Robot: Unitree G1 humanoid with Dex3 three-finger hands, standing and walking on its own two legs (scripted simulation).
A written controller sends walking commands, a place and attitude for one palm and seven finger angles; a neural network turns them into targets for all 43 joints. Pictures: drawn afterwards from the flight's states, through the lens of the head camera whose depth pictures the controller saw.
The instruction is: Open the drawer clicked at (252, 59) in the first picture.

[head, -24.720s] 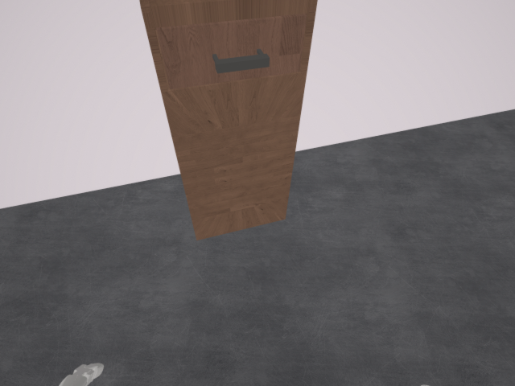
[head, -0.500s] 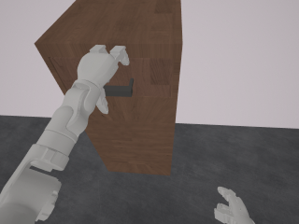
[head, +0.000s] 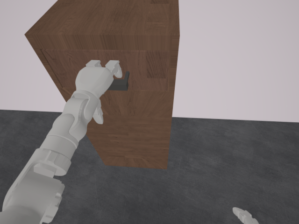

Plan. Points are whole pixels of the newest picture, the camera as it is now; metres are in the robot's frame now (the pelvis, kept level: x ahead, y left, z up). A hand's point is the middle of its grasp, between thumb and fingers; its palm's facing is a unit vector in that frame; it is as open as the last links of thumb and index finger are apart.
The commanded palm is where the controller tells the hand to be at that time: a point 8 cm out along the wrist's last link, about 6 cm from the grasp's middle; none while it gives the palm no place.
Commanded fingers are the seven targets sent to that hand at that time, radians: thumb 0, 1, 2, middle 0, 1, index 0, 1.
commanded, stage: lower the fingers behind the handle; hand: left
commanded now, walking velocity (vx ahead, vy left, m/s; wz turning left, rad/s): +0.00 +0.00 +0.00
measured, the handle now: (107, 79) +0.52 +0.17 +0.09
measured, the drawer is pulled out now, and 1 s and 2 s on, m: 0.00 0.00 0.00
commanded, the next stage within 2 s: lift the fingers back up to retry in 0.98 s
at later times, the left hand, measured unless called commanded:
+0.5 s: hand (92, 96) +0.43 +0.19 +0.10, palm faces +0.04 -0.04 -1.00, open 13.9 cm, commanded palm +0.40 +0.19 +0.13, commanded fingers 0.00 -0.50 0.30 -0.30 -1.20 -0.30 -1.20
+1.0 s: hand (93, 94) +0.44 +0.19 +0.10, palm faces +0.02 -0.02 -1.00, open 13.7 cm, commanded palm +0.41 +0.19 +0.13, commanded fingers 0.00 -0.50 0.30 -0.30 -1.20 -0.30 -1.20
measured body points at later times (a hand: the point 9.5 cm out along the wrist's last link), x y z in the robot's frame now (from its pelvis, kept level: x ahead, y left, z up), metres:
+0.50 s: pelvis +0.01 +0.00 +0.00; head +0.04 -0.02 +0.45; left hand +0.42 +0.19 +0.15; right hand +0.15 -0.26 -0.12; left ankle -0.01 +0.10 -0.73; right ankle -0.01 -0.10 -0.73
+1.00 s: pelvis +0.00 +0.00 -0.01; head +0.03 -0.02 +0.44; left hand +0.43 +0.19 +0.16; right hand +0.10 -0.25 -0.14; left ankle -0.01 +0.10 -0.73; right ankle -0.01 -0.10 -0.73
